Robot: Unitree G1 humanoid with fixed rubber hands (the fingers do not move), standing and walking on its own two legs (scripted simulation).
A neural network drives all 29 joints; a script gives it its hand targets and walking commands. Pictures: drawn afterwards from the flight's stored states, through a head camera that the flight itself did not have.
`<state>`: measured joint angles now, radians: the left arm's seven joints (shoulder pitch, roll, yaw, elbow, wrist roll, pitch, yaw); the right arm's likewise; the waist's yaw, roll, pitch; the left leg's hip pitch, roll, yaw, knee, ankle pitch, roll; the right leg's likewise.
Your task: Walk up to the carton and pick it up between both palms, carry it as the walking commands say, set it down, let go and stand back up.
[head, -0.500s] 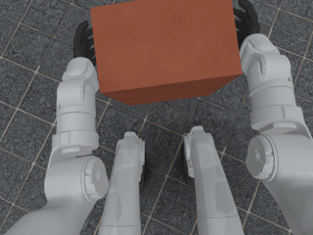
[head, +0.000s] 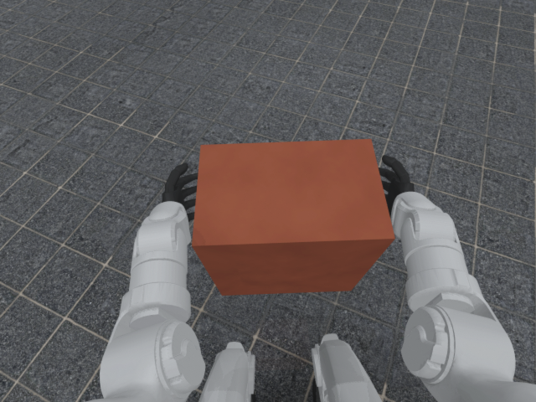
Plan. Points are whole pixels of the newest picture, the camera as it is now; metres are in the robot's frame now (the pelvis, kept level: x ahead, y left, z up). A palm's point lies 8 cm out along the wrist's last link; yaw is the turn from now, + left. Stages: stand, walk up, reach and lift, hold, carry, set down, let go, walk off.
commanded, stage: reach and lift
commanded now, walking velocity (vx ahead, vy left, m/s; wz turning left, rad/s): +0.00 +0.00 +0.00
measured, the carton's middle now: (286, 228) +0.41 -0.03 -0.05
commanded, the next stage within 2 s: none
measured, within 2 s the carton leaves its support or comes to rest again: neither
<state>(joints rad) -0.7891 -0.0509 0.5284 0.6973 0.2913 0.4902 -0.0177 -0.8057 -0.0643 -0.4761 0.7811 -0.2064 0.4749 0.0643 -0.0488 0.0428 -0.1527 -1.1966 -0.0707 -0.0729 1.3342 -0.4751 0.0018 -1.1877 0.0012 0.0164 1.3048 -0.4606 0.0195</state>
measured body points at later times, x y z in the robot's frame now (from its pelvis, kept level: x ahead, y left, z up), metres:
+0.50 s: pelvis +0.08 +0.00 +0.09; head +0.11 +0.00 +0.54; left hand +0.39 +0.17 +0.07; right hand +0.41 -0.18 +0.07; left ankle +0.09 +0.11 -0.60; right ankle +0.09 -0.14 -0.60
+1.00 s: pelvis +0.04 -0.01 +0.11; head +0.01 -0.02 +0.56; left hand +0.39 +0.15 +0.16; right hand +0.38 -0.21 +0.15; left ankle +0.09 +0.11 -0.60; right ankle +0.09 -0.14 -0.60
